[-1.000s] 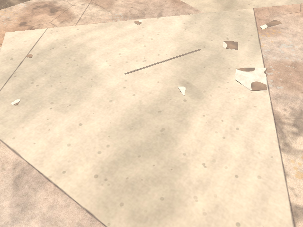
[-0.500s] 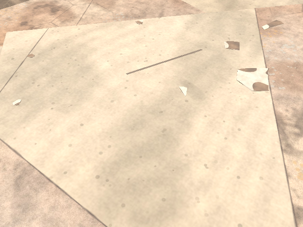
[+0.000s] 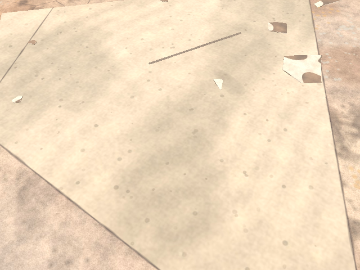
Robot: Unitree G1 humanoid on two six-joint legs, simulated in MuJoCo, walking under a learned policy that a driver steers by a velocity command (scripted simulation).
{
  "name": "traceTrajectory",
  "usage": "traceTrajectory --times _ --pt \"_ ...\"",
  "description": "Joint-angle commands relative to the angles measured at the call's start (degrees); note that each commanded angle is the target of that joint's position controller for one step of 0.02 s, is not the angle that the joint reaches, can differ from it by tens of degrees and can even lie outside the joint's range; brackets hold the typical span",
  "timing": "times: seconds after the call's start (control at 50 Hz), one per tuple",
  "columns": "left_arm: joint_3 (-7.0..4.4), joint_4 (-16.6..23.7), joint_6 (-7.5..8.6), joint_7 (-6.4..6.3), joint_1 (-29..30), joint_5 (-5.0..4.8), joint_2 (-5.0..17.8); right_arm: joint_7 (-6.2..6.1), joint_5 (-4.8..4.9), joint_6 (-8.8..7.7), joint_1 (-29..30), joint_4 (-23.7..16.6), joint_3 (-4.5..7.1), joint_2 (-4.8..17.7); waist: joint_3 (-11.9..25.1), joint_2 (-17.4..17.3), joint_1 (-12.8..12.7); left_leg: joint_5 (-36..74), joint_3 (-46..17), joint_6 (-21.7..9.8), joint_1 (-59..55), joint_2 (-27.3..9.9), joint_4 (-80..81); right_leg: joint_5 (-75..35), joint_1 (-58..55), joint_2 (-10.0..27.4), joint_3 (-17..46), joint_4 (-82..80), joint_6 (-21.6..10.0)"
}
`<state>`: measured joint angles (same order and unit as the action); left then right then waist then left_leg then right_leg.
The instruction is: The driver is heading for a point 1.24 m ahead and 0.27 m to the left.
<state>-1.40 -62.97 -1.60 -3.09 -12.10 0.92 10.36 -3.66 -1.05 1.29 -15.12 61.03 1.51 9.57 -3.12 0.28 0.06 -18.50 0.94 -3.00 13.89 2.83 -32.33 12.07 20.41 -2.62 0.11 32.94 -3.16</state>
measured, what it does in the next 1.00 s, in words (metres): steps on the spot: right foot, then left foot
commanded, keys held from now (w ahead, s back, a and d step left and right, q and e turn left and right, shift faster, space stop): s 0.14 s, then no key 0.64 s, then w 0.22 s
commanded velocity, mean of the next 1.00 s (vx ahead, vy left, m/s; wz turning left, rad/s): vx -0.03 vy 0.00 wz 0.00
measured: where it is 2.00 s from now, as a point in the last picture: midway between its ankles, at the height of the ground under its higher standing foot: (219, 269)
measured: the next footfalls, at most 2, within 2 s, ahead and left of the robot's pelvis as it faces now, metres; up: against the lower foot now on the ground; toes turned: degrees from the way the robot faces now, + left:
right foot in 0.16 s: +0.02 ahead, -0.10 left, +0.00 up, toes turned +1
left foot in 0.56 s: -0.12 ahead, +0.07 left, +0.00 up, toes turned +0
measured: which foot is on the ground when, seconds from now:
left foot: down 0.00-0.16, up 0.18-0.54, down 0.56-1.00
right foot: down 0.00-0.00, up 0.02-0.14, down 0.16-0.84, up 0.86-1.00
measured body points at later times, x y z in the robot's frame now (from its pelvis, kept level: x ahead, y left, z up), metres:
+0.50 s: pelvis -0.09 -0.03 +0.01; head -0.08 -0.04 +0.46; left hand -0.03 +0.22 -0.13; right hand -0.05 -0.29 -0.14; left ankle -0.16 +0.08 -0.70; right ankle -0.02 -0.10 -0.73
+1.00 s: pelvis -0.08 -0.04 +0.01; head -0.09 -0.06 +0.46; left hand -0.07 +0.20 -0.14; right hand -0.12 -0.28 -0.15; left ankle -0.16 +0.07 -0.73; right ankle -0.07 -0.14 -0.71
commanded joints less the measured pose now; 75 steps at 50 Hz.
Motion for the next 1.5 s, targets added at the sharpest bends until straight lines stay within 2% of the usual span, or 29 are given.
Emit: traceTrajectory --times 0.02,0.08,0.14,0.16,0.18,0.2,0.24,0.28,0.38,0.48,0.54,0.56,0.58,0.6,0.66,0.76,0.78,0.84,0.88,0.94,1.0,1.04,1.06,1.08,1.1,1.12,1.16,1.28,1.5 --pt "-1.24 2.2 -1.15 -0.07 -5.5 0.82 3.7 -0.52 -0.36 1.09 0.0 -4.2 2.18 8.4 4.4 -7.9 -1.0 34.3 -13.6 -11.7 9.5 -16.3 5.4 0.7 -6.4 -0.2 -0.3 13.9 -2.1" --pt "-1.69 3.9 -1.95 -0.02 -4.1 0.94 3.9 -0.52 -0.79 1.19 3.5 -6.4 2.86 10.6 1.5 -6.7 -1.0 41.3 -17.6 -14.4 9.6 -21.3 7.4 18.2 -1.9 0.6 0.3 20.7 -1.8" --pt "-1.37 3.9 -0.48 -0.41 -7.0 0.37 3.1 -0.20 -0.21 2.45 4.3 -5.8 3.40 10.8 2.3 -4.1 -2.5 30.9 -12.4 -6.2 3.3 -13.2 -0.5 0.4 -6.1 2.8 2.2 -4.7 -1.1" --pt "-2.33 5.0 0.45 -0.42 -6.0 1.06 8.0 0.07 0.20 2.86 0.1 -6.0 3.06 8.4 3.4 7.1 0.6 12.0 -6.3 -2.5 6.5 -5.5 -11.0 -18.6 -9.2 11.7 15.0 -13.5 -2.6" --pt "-3.04 6.2 0.48 -0.12 -6.2 0.32 12.9 -0.22 0.81 3.73 -0.2 -7.3 2.86 6.0 5.0 17.2 -0.3 -19.9 -0.8 0.1 13.5 5.2 -23.9 -45.7 -10.0 24.0 26.3 -13.4 -11.5" --pt "-2.39 5.8 0.46 -0.05 -9.1 0.55 11.2 -0.26 0.67 4.10 0.1 -6.5 2.98 7.1 7.7 10.2 -1.3 -21.3 -9.0 -0.3 10.4 4.9 -33.4 -38.9 -7.4 24.5 27.6 -15.2 -14.4" --pt "-2.06 9.4 -0.17 -0.46 1.6 0.59 9.3 0.71 0.71 3.63 2.3 -5.7 3.51 8.5 2.0 2.2 2.5 -10.5 -10.1 0.0 11.3 2.9 -35.6 -12.9 -2.0 16.6 18.0 -17.5 -10.9" --pt "-1.74 11.1 -0.07 -0.43 3.8 0.36 7.9 1.44 -0.67 3.26 2.1 -4.8 3.79 9.4 3.1 4.0 2.3 -5.7 -8.5 1.5 12.4 3.0 -34.4 -5.9 -5.9 12.7 14.3 -18.5 -8.9" --pt "-1.27 8.0 0.81 -0.13 -1.9 -0.17 7.5 1.70 0.19 3.24 2.2 -4.1 2.89 7.2 3.5 6.6 -0.3 -7.6 -4.6 4.1 8.9 0.9 -18.0 7.3 -12.6 12.6 15.2 -21.8 -7.8" --pt "-2.23 6.7 -0.37 0.39 -3.5 0.37 10.1 1.32 1.00 2.56 -2.4 -2.0 2.17 6.4 1.9 7.5 -0.9 -9.4 -0.5 0.6 -0.9 0.4 -1.7 13.2 -8.3 13.7 16.8 -24.7 -7.6" --pt "-2.79 5.9 -1.09 0.64 -3.5 -0.37 10.1 1.24 0.54 1.57 -10.3 1.9 1.45 4.6 0.3 4.5 1.0 2.4 1.1 -2.5 -9.4 0.1 15.1 16.1 -3.3 11.2 14.5 -24.2 -3.5" --pt "-2.81 5.6 -1.05 0.95 -4.5 -0.52 9.2 1.10 -0.01 0.93 -10.9 1.9 1.32 5.5 -0.1 2.3 0.3 1.1 -3.6 -3.5 -11.4 -3.6 19.0 15.1 -0.6 9.3 12.8 -22.0 -0.9" --pt "-2.41 5.6 -0.86 1.41 -6.0 -1.20 6.9 1.02 -0.81 0.25 -11.6 1.1 1.13 7.0 3.1 -5.4 -0.4 -7.7 -15.3 -5.2 -14.2 -13.1 21.8 15.4 2.8 6.3 8.8 -12.0 0.9" --pt "-2.33 6.2 -0.50 1.62 -1.3 -1.55 5.6 1.24 0.25 -0.51 -6.3 -0.1 0.40 7.1 -3.1 -11.3 0.0 -17.1 -22.7 -7.9 2.2 -19.6 27.3 8.1 0.5 0.5 2.4 -6.2 1.7" --pt "-1.23 4.1 0.21 2.79 -2.3 0.38 3.5 0.84 -0.11 -2.66 3.4 -2.1 -0.62 6.1 -4.4 -7.1 -4.1 -7.3 -13.5 -4.3 9.7 -14.2 26.4 0.8 -9.2 1.7 2.5 1.8 1.2" --pt "-0.42 1.5 1.90 1.27 -4.8 -0.01 6.0 1.54 0.10 -3.41 -8.1 1.3 -1.16 5.4 0.2 -4.2 0.3 20.1 -8.8 -1.0 -3.5 -9.6 16.1 -14.4 -15.2 7.5 6.8 -11.9 1.6" --pt "-0.19 0.5 1.88 1.32 -5.1 -1.14 5.3 1.53 0.68 -3.18 -9.4 2.1 -1.49 3.5 0.7 -1.9 0.3 18.8 -7.6 -0.6 -5.5 -8.1 16.7 -12.9 -12.8 6.8 7.0 -11.5 1.5" --pt "-0.15 0.1 1.28 1.69 -5.4 0.13 5.2 1.40 0.44 -1.60 -9.1 2.0 0.19 7.5 -1.1 -4.0 0.8 -13.2 -9.8 -3.2 -6.2 -7.6 18.2 7.9 -5.5 1.7 3.2 -7.8 0.1" --pt "-0.24 2.1 1.05 2.34 -2.0 1.08 4.5 1.58 0.33 -0.81 -11.6 2.1 1.26 9.1 -6.9 -7.8 2.7 -30.1 -18.6 -7.6 -4.3 -14.4 24.3 14.2 4.4 -0.5 -1.3 1.5 -0.1" --pt "-0.27 4.5 2.48 3.27 0.0 1.43 3.6 1.73 -0.25 -1.71 -11.2 2.2 2.06 8.8 -11.0 -7.1 2.4 -24.8 -23.4 -11.2 -5.2 -20.5 27.1 11.8 12.3 4.4 -1.5 11.5 -0.2" --pt "-0.94 5.6 4.25 4.10 -0.7 0.76 4.1 2.13 -0.24 -3.29 -8.6 1.3 2.64 9.2 -9.2 -6.2 0.5 -15.5 -17.8 -9.7 -5.7 -18.3 24.1 10.1 8.4 5.2 -1.8 7.1 -0.7" --pt "-1.22 3.9 4.89 4.27 -7.4 0.18 2.7 2.46 0.29 -3.77 -4.7 0.2 2.85 9.3 -7.2 -5.4 -3.8 -12.9 -11.6 -7.6 3.3 -14.6 19.2 4.2 -7.8 2.7 -4.8 -1.8 -1.2" --pt "-1.77 1.2 5.07 4.10 -14.4 0.15 2.9 2.69 0.04 -3.97 -3.8 -0.4 2.75 8.7 -5.5 -2.8 -6.1 -11.7 -9.0 -6.7 8.9 -11.7 13.3 4.9 -17.9 0.2 -5.2 -4.7 -1.1" --pt "-2.84 -0.7 5.68 3.55 -21.4 0.90 6.2 3.16 -0.48 -4.46 -3.1 -1.4 1.96 6.0 -3.6 7.2 -8.9 -7.3 -2.3 -4.9 14.8 -6.4 -2.6 12.6 -25.7 7.2 6.3 -12.2 -2.0" --pt "-4.27 -1.7 5.68 3.37 -28.5 0.48 13.1 3.98 -0.21 -4.90 -4.0 -4.1 1.09 2.1 0.6 21.8 -9.2 -13.7 4.2 -2.6 25.1 1.5 -21.2 33.3 -30.4 22.0 35.8 -25.7 -7.2" --pt "-3.43 -1.2 4.85 3.23 -23.7 0.52 10.6 4.53 -1.59 -4.67 -2.2 -4.8 2.04 6.6 -3.0 13.8 -5.7 -13.0 -1.8 -3.7 26.3 -0.9 -30.1 38.3 -23.1 23.9 41.7 -28.6 -9.2" --pt "-2.65 3.4 5.62 3.49 -12.3 0.66 8.1 5.48 -0.75 -4.97 0.1 -4.7 1.78 5.4 -6.2 2.4 -1.2 -0.7 -3.6 -4.2 24.4 -6.0 -30.8 24.4 -15.9 19.9 28.3 -27.1 -7.3" --pt "-0.86 1.4 7.56 2.35 -18.3 -0.39 4.8 5.93 -0.62 -3.64 2.2 -4.2 2.11 5.3 -1.6 3.2 -0.3 10.1 0.4 -0.2 23.9 -6.5 -23.1 -15.5 -22.8 13.3 9.2 -25.3 -4.1" --pt "-0.19 -1.6 8.41 1.12 -22.2 0.27 4.7 6.03 0.31 -4.54 23.3 -13.2 0.66 4.5 -7.3 3.6 -4.2 25.5 4.6 -1.1 21.5 -3.7 4.5 -32.8 -25.3 12.0 3.0 -23.9 -4.6"
Velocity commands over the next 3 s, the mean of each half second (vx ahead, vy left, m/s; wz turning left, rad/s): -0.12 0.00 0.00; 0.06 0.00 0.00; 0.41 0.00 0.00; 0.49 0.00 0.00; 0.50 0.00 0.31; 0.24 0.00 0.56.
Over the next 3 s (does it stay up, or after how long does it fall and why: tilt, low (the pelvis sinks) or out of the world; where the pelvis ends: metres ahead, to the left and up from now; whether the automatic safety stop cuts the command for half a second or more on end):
stays up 0.89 0.02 -0.03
